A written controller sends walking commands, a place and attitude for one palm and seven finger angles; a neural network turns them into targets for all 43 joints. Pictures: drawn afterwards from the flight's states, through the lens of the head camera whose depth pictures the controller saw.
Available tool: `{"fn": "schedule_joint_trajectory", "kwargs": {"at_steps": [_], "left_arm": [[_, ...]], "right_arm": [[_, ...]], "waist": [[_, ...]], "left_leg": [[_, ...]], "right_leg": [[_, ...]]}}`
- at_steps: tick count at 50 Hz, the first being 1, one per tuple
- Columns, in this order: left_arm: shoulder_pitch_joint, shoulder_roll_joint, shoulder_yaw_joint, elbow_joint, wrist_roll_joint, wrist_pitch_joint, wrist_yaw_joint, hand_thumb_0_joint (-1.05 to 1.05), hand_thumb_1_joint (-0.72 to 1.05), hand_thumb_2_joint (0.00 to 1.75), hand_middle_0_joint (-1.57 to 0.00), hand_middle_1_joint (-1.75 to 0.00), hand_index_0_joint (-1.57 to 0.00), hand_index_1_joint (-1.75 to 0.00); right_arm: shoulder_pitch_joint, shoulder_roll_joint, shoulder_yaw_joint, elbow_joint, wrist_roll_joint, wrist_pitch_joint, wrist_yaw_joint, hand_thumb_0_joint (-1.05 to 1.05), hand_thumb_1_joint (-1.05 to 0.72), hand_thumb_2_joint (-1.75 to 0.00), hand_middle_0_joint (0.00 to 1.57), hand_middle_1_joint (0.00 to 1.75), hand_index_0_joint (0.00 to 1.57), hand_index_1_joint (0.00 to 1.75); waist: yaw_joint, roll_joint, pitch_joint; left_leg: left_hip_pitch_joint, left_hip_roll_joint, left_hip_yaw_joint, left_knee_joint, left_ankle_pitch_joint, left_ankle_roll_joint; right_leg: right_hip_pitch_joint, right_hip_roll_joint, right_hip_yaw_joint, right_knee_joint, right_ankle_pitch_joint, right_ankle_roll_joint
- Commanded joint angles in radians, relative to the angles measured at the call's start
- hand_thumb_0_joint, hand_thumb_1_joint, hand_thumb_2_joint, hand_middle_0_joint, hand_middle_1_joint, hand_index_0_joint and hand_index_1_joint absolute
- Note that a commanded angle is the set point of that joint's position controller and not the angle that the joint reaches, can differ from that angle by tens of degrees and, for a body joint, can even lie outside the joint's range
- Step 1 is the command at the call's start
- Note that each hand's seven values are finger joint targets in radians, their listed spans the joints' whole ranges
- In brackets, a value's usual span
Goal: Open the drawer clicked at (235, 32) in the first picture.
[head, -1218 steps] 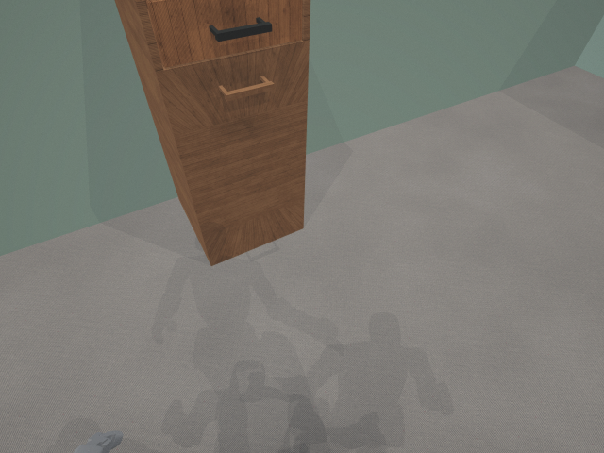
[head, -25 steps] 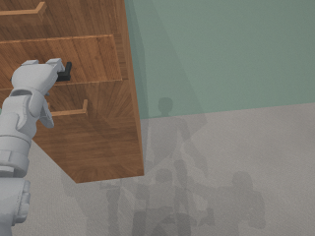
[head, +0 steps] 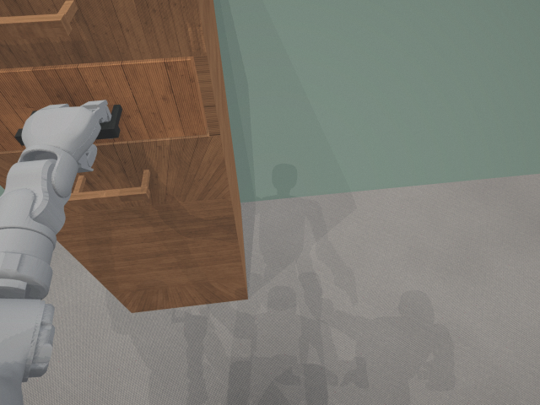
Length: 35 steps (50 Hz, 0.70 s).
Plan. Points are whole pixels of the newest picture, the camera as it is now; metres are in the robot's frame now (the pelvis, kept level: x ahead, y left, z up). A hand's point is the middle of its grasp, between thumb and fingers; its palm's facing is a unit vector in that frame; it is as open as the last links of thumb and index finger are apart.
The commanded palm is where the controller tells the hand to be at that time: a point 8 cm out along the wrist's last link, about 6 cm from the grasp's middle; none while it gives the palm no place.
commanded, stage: close the thumb around the handle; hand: left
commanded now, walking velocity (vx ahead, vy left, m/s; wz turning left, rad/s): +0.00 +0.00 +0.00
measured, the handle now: (72, 124) +0.50 +0.31 +0.14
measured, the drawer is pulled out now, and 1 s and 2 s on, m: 0.00 0.09 0.20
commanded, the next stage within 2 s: pull the drawer open in 0.12 s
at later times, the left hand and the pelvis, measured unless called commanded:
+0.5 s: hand (82, 165) +0.44 +0.28 +0.12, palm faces -0.01 -0.01 -1.00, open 5.4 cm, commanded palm +0.40 +0.28 +0.18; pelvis +0.01 +0.00 +0.00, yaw -1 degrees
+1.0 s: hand (70, 206) +0.36 +0.27 +0.12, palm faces +0.02 -0.04 -1.00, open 5.3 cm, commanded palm +0.33 +0.28 +0.18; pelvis +0.02 +0.00 +0.01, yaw +1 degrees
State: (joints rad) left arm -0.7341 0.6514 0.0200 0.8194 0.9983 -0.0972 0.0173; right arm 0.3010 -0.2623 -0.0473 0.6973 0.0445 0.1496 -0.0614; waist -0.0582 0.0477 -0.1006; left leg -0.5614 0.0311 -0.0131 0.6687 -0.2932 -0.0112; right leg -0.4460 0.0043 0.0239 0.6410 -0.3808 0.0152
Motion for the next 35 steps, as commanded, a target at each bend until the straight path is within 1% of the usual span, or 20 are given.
{"fn": "schedule_joint_trajectory", "kwargs": {"at_steps": [1,2,3,4,6,7,10,11,14,15,16,19,22,24,25,26,27,30,32,35], "left_arm": [[-0.46,0.28,0.076,-0.187,-0.001,-0.007,0.038,0.0,0.9,0.9,-0.4,-1.35,-0.4,-1.35],[-0.472,0.283,0.078,-0.192,-0.002,-0.011,0.036,0.0,0.9,0.9,-0.4,-1.35,-0.4,-1.35],[-0.455,0.305,0.097,-0.194,0.002,-0.013,0.037,0.0,0.9,0.9,-0.4,-1.35,-0.4,-1.35],[-0.454,0.311,0.1,-0.185,0.003,-0.011,0.039,0.0,0.9,0.9,-0.4,-1.35,-0.4,-1.35],[-0.486,0.277,0.073,-0.228,0.0,-0.022,0.038,0.0,0.9,0.9,-0.4,-1.35,-0.4,-1.35],[-0.463,0.29,0.093,-0.215,-0.007,-0.023,0.038,0.0,0.9,0.9,-0.4,-1.35,-0.4,-1.35],[-0.425,0.338,0.137,-0.21,-0.006,-0.027,0.042,0.0,0.9,0.9,-0.4,-1.35,-0.4,-1.35],[-0.426,0.314,0.117,-0.219,-0.009,-0.028,0.042,0.0,0.9,0.9,-0.4,-1.35,-0.4,-1.35],[-0.359,0.296,0.118,-0.258,-0.02,-0.031,0.04,0.0,0.9,0.9,-0.4,-1.35,-0.4,-1.35],[-0.33,0.313,0.14,-0.25,-0.017,-0.026,0.042,0.0,0.9,0.9,-0.4,-1.35,-0.4,-1.35],[-0.331,0.279,0.109,-0.276,-0.023,-0.025,0.039,0.0,0.9,0.9,-0.4,-1.35,-0.4,-1.35],[-0.222,0.322,0.164,-0.304,-0.033,-0.012,0.036,0.0,0.9,0.9,-0.4,-1.35,-0.4,-1.35],[-0.202,0.269,0.129,-0.383,-0.051,0.002,0.031,0.0,0.9,0.9,-0.4,-1.35,-0.4,-1.35],[-0.118,0.283,0.156,-0.414,-0.058,0.019,0.03,0.0,0.9,0.9,-0.4,-1.35,-0.4,-1.35],[-0.11,0.291,0.164,-0.437,-0.058,0.026,0.03,0.0,0.9,0.9,-0.4,-1.35,-0.4,-1.35],[-0.094,0.264,0.143,-0.442,-0.064,0.036,0.025,0.0,0.9,0.9,-0.4,-1.35,-0.4,-1.35],[-0.082,0.282,0.165,-0.454,-0.073,0.041,0.024,0.0,0.9,0.9,-0.4,-1.35,-0.4,-1.35],[0.014,0.296,0.196,-0.502,-0.078,0.058,0.019,0.0,0.9,0.9,-0.4,-1.35,-0.4,-1.35],[0.015,0.282,0.185,-0.56,-0.091,0.065,0.014,0.0,0.9,0.9,-0.4,-1.35,-0.4,-1.35],[0.107,0.269,0.194,-0.61,-0.098,0.084,0.01,0.0,0.9,0.9,-0.4,-1.35,-0.4,-1.35]], "right_arm": [[0.027,-0.154,-0.047,-0.092,0.0,-0.03,-0.017,0.0,-0.9,-0.9,0.2,0.3,0.2,0.3],[0.029,-0.156,-0.048,-0.089,-0.003,-0.03,-0.018,0.0,-0.9,-0.9,0.2,0.3,0.2,0.3],[0.031,-0.155,-0.048,-0.094,0.001,-0.03,-0.018,0.0,-0.9,-0.9,0.2,0.3,0.2,0.3],[0.028,-0.156,-0.047,-0.093,-0.001,-0.029,-0.02,0.0,-0.9,-0.9,0.2,0.3,0.2,0.3],[0.033,-0.151,-0.05,-0.096,-0.002,-0.032,-0.016,0.0,-0.9,-0.9,0.2,0.3,0.2,0.3],[0.035,-0.151,-0.052,-0.096,-0.003,-0.031,-0.016,0.0,-0.9,-0.9,0.2,0.3,0.2,0.3],[0.033,-0.154,-0.05,-0.096,-0.003,-0.028,-0.018,0.0,-0.9,-0.9,0.2,0.3,0.2,0.3],[0.026,-0.152,-0.05,-0.099,-0.002,-0.027,-0.017,0.0,-0.9,-0.9,0.2,0.3,0.2,0.3],[0.014,-0.15,-0.053,-0.11,-0.002,-0.025,-0.013,0.0,-0.9,-0.9,0.2,0.3,0.2,0.3],[0.012,-0.15,-0.052,-0.113,-0.001,-0.023,-0.012,0.0,-0.9,-0.9,0.2,0.3,0.2,0.3],[0.003,-0.15,-0.052,-0.117,0.0,-0.025,-0.011,0.0,-0.9,-0.9,0.2,0.3,0.2,0.3],[-0.012,-0.153,-0.052,-0.131,0.002,-0.02,-0.007,0.0,-0.9,-0.9,0.2,0.3,0.2,0.3],[-0.031,-0.15,-0.054,-0.144,0.003,-0.022,-0.002,0.0,-0.9,-0.9,0.2,0.3,0.2,0.3],[-0.043,-0.149,-0.054,-0.154,0.004,-0.023,0.002,0.0,-0.9,-0.9,0.2,0.3,0.2,0.3],[-0.05,-0.15,-0.053,-0.156,0.005,-0.022,0.002,0.0,-0.9,-0.9,0.2,0.3,0.2,0.3],[-0.058,-0.147,-0.05,-0.16,0.006,-0.024,0.003,0.0,-0.9,-0.9,0.2,0.3,0.2,0.3],[-0.061,-0.152,-0.051,-0.158,0.005,-0.024,0.003,0.0,-0.9,-0.9,0.2,0.3,0.2,0.3],[-0.084,-0.146,-0.046,-0.17,0.005,-0.027,0.002,0.0,-0.9,-0.9,0.2,0.3,0.2,0.3],[-0.1,-0.147,-0.044,-0.174,0.004,-0.028,0.004,0.0,-0.9,-0.9,0.2,0.3,0.2,0.3],[-0.127,-0.14,-0.04,-0.185,0.004,-0.034,0.007,0.0,-0.9,-0.9,0.2,0.3,0.2,0.3]], "waist": [[-0.019,0.02,-0.307],[-0.023,0.021,-0.306],[-0.011,0.017,-0.328],[-0.012,0.031,-0.317],[-0.015,0.052,-0.346],[-0.016,0.031,-0.345],[0.002,0.037,-0.365],[-0.001,0.042,-0.356],[0.014,0.047,-0.367],[0.021,0.03,-0.356],[0.015,0.038,-0.348],[0.042,0.027,-0.356],[0.034,0.032,-0.349],[0.054,0.028,-0.356],[0.055,0.022,-0.364],[0.051,0.032,-0.337],[0.051,0.014,-0.334],[0.07,0.008,-0.334],[0.066,0.001,-0.337],[0.08,0.01,-0.323]], "left_leg": [[0.296,-0.043,0.042,-0.041,0.308,0.058],[0.294,-0.042,0.044,-0.039,0.315,0.059],[0.296,-0.044,0.044,-0.039,0.318,0.059],[0.292,-0.045,0.046,-0.037,0.322,0.059],[0.318,-0.044,0.042,-0.033,0.347,0.057],[0.314,-0.043,0.042,-0.028,0.359,0.059],[0.305,-0.048,0.049,-0.026,0.37,0.06],[0.309,-0.047,0.048,-0.028,0.368,0.06],[0.316,-0.047,0.052,-0.03,0.378,0.059],[0.306,-0.046,0.051,-0.034,0.38,0.059],[0.315,-0.046,0.053,-0.034,0.388,0.06],[0.309,-0.044,0.054,-0.04,0.425,0.06],[0.328,-0.039,0.052,-0.043,0.449,0.06],[0.338,-0.04,0.051,-0.044,0.484,0.061],[0.341,-0.041,0.052,-0.046,0.484,0.061],[0.337,-0.042,0.053,-0.047,0.474,0.06],[0.334,-0.04,0.053,-0.05,0.472,0.061],[0.342,-0.042,0.053,-0.053,0.504,0.06],[0.349,-0.042,0.052,-0.054,0.52,0.06],[0.364,-0.043,0.053,-0.055,0.549,0.059]], "right_leg": [[0.009,0.049,-0.05,-0.08,0.337,-0.038],[0.019,0.047,-0.047,-0.086,0.348,-0.039],[0.028,0.048,-0.044,-0.08,0.351,-0.038],[0.027,0.048,-0.044,-0.078,0.361,-0.04],[0.021,0.049,-0.048,-0.071,0.368,-0.041],[0.035,0.05,-0.048,-0.075,0.376,-0.042],[0.058,0.049,-0.043,-0.067,0.41,-0.039],[0.051,0.049,-0.045,-0.068,0.405,-0.038],[0.067,0.049,-0.045,-0.068,0.411,-0.039],[0.071,0.051,-0.047,-0.068,0.41,-0.039],[0.067,0.05,-0.049,-0.07,0.418,-0.039],[0.108,0.051,-0.047,-0.067,0.45,-0.04],[0.107,0.05,-0.051,-0.074,0.449,-0.039],[0.124,0.05,-0.05,-0.069,0.47,-0.037],[0.13,0.049,-0.049,-0.07,0.474,-0.034],[0.123,0.048,-0.052,-0.073,0.468,-0.035],[0.136,0.047,-0.051,-0.08,0.472,-0.036],[0.155,0.046,-0.051,-0.075,0.494,-0.031],[0.175,0.043,-0.051,-0.078,0.512,-0.031],[0.174,0.041,-0.052,-0.078,0.527,-0.024]]}}
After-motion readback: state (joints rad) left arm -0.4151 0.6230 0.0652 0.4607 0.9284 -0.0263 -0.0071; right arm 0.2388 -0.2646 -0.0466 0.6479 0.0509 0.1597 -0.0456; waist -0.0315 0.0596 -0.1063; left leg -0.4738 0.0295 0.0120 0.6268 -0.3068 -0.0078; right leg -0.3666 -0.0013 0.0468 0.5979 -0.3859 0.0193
